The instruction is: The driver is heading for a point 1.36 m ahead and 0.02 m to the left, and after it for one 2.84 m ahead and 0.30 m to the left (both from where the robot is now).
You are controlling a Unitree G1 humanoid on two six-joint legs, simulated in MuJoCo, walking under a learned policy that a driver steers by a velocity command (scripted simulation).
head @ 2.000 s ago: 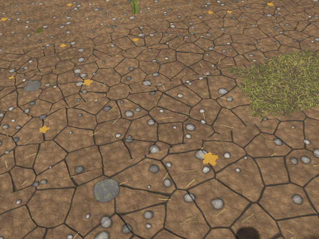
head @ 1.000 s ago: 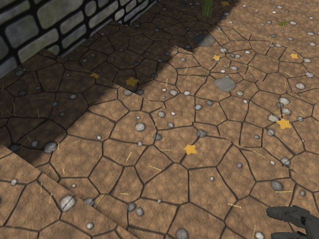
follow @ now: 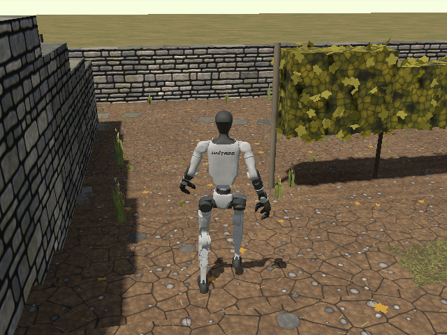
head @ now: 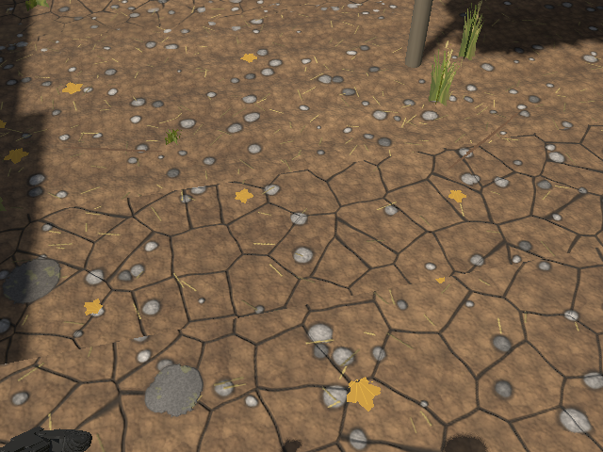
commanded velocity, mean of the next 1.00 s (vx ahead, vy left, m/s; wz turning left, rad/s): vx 1.00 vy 0.00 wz -0.12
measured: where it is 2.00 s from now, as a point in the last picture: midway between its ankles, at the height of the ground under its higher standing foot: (323, 211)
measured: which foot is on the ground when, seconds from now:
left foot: down 0.00-0.16, up 0.18-0.44, down 0.46-0.78, up 0.80-1.00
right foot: up 0.00-0.14, down 0.16-0.42, up 0.44-0.76, down 0.78-1.00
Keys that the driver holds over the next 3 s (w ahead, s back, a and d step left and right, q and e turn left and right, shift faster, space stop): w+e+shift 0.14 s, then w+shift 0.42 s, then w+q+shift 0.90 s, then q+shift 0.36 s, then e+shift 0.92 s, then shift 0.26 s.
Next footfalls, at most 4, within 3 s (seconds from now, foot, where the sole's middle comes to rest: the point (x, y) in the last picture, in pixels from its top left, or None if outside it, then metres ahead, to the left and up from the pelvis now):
0.16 right None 0.23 -0.08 -0.77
0.46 left None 0.55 0.06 -0.95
0.78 right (406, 375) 0.76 -0.29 -0.95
1.30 left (338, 276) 1.22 -0.15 -1.14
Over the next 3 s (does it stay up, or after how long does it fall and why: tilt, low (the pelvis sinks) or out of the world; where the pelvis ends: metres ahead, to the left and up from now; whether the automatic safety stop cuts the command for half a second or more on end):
stays up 1.51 -0.07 -0.36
